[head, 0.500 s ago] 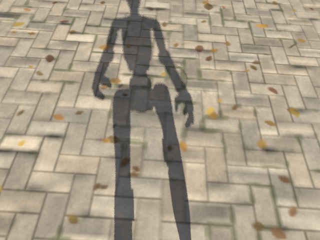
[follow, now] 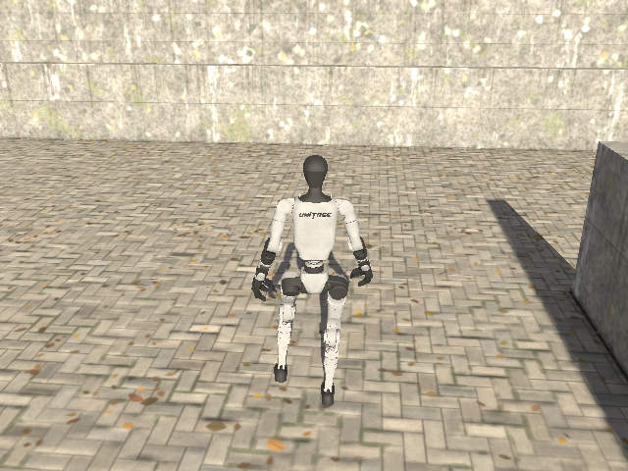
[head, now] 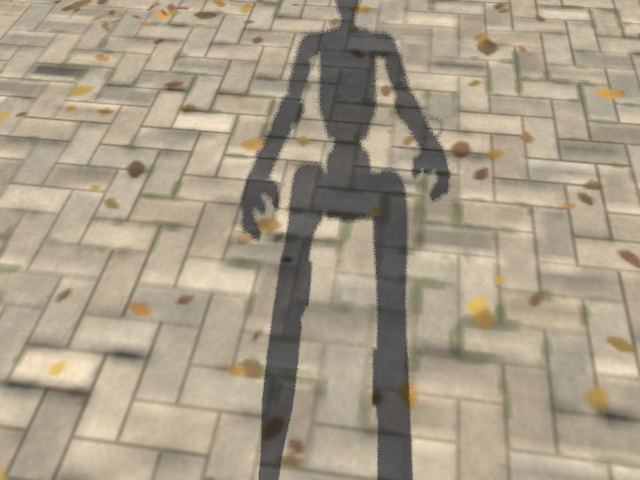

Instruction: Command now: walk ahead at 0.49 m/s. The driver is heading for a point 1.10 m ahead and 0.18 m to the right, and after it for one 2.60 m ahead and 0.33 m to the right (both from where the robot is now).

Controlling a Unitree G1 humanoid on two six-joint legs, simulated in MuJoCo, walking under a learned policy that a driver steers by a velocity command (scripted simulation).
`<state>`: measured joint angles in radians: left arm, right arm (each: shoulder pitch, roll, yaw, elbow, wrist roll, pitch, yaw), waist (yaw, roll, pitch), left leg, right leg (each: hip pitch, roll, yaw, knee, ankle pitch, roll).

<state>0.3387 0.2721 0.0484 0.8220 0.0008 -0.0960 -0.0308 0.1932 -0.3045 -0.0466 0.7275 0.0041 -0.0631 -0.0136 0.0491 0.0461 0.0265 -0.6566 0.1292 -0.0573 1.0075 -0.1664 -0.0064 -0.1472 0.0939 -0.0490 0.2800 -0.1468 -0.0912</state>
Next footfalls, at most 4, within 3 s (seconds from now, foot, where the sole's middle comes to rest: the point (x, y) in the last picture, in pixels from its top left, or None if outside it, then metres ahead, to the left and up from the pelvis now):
0.28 left None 0.35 0.15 -0.78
0.82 right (406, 419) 0.63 -0.11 -0.78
1.32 left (360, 292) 0.96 0.00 -0.78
1.82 right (486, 249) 1.11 -0.34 -0.78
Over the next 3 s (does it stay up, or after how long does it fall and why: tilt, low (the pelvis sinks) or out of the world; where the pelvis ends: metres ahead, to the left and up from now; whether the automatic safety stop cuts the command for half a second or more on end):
stays up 1.64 -0.25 -0.02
